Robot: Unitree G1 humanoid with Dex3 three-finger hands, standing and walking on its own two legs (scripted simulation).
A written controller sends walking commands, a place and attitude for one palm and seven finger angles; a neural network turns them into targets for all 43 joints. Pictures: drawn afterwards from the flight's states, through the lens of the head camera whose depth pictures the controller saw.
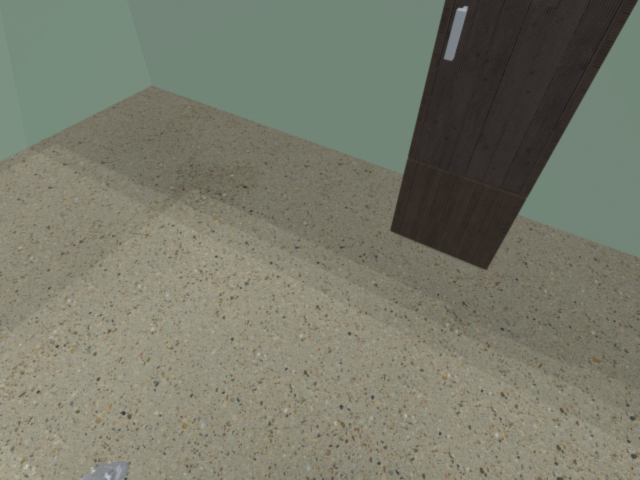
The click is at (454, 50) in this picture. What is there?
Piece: cupboard door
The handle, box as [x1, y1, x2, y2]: [444, 6, 467, 60]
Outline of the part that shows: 466,6 458,8 456,10 444,56 445,59 451,60 453,58 467,9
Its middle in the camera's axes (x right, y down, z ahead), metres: +0.38 -0.57 +1.07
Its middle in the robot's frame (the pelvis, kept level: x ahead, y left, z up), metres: +1.21 -0.32 +0.10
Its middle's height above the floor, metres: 0.87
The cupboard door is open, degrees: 0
